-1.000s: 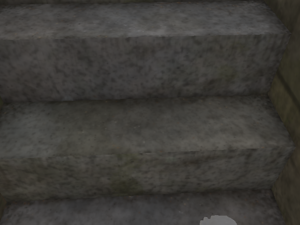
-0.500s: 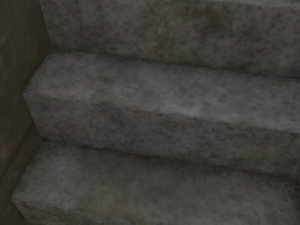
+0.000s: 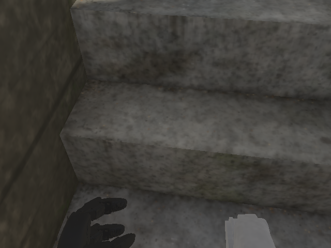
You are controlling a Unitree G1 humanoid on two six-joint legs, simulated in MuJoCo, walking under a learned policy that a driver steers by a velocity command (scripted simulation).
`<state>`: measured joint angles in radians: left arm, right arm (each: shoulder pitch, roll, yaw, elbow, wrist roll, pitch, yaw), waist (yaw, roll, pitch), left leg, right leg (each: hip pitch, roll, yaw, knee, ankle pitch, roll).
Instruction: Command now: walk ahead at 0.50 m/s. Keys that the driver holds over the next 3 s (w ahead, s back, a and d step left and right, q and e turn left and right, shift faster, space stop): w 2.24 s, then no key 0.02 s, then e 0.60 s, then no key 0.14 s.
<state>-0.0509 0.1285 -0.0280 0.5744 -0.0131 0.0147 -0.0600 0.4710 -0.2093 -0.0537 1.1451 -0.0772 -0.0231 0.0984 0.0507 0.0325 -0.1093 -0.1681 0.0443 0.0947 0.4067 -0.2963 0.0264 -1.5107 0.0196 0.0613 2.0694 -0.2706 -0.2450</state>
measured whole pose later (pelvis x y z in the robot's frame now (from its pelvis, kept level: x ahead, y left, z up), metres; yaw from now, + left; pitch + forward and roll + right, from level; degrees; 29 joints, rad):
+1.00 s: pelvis +0.34 +0.03 +0.42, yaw -2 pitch +5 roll +1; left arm 0.36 0.26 0.05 0.88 -0.02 -0.02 -0.02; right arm 0.06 -0.19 -0.06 0.82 -0.01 -0.08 0.11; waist 0.00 -0.03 -0.15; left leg -0.48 0.04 -0.04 0.65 -0.26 -0.01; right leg -0.67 -0.06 0.01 1.20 -0.36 0.02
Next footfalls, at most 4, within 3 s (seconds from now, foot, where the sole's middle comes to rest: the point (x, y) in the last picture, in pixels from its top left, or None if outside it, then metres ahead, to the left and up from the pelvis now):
0.16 right None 0.17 -0.13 -0.56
0.56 left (116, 222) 0.43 0.20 -0.34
1.04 right None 0.37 -0.10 -0.34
1.48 left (151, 112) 0.64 0.11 -0.12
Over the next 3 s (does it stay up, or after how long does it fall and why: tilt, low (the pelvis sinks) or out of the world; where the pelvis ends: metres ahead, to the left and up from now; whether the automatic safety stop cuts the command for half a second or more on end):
stays up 0.80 -0.10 0.87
